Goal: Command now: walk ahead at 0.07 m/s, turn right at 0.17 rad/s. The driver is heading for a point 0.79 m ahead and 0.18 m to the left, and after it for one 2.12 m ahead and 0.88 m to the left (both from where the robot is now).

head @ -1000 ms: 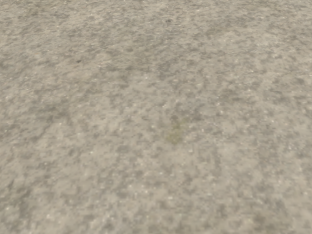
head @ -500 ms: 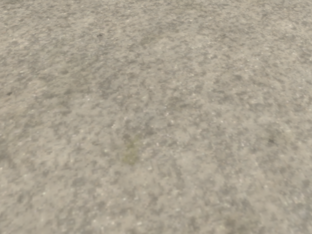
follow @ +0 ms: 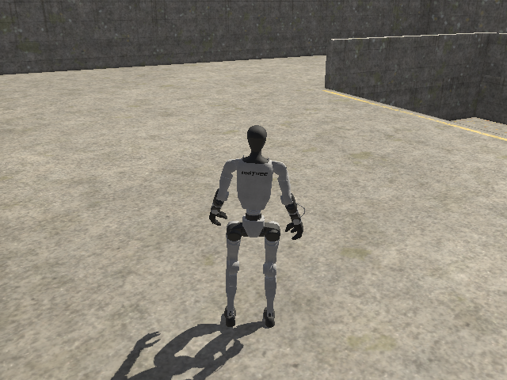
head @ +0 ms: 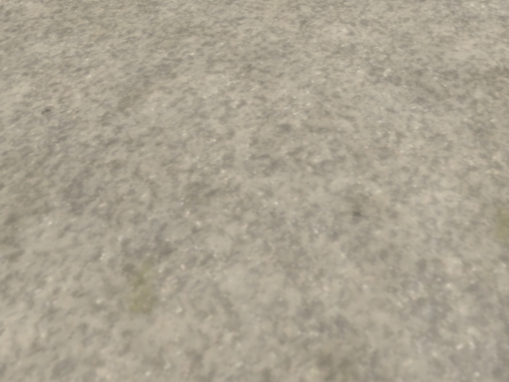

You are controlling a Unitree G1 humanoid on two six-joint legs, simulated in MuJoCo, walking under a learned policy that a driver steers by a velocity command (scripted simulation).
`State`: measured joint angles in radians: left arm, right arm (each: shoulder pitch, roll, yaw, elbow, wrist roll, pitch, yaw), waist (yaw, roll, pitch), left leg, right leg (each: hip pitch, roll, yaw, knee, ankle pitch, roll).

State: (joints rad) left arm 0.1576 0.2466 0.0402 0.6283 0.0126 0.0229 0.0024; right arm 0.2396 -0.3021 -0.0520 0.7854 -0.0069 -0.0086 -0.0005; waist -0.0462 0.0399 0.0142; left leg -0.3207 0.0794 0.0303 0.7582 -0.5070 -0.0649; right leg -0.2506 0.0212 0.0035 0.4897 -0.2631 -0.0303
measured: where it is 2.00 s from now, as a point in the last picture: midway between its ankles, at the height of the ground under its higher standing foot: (252, 363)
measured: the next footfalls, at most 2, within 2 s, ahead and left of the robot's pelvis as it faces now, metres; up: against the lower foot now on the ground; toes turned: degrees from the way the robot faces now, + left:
left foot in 0.24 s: +0.07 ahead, +0.14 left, +0.00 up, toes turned +0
right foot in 1.60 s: +0.46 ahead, -0.09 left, +0.00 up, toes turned -2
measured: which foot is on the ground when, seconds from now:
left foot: up 0.00-0.22, down 0.24-1.00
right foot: down 0.00-1.00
